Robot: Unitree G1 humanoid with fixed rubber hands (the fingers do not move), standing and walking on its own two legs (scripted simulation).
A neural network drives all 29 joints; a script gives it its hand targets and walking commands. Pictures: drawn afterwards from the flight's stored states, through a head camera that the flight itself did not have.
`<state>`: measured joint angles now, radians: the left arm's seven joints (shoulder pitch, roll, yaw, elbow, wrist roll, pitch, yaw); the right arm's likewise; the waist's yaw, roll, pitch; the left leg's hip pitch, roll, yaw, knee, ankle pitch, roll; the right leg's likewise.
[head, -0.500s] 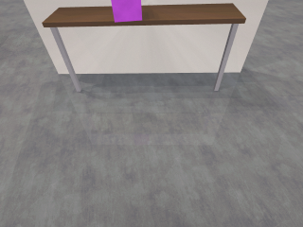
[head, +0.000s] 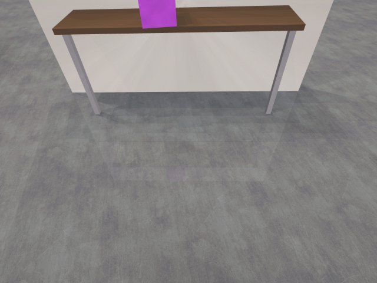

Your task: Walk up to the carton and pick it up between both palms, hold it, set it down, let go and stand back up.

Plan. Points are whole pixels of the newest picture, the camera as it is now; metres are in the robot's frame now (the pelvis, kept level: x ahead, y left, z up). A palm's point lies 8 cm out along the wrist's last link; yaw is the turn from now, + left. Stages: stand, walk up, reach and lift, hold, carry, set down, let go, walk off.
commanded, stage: stand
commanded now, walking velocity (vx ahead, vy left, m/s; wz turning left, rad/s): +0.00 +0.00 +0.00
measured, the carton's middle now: out of the picture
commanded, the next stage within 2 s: walk up in 1.58 s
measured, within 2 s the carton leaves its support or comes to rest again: neither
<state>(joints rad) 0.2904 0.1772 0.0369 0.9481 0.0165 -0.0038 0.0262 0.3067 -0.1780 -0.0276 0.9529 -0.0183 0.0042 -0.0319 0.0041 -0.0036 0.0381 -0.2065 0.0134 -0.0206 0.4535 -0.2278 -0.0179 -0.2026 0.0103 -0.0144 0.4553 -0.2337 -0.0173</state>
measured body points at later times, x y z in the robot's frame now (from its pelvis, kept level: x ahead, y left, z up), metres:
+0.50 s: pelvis +0.00 +0.00 +0.00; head +0.01 +0.00 +0.45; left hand -0.01 +0.23 -0.16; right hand -0.02 -0.22 -0.16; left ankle +0.01 +0.13 -0.74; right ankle +0.01 -0.11 -0.74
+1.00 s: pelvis +0.00 +0.00 +0.00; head +0.01 +0.00 +0.45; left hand -0.03 +0.21 -0.16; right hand -0.03 -0.21 -0.16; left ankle +0.01 +0.13 -0.74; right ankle +0.01 -0.11 -0.74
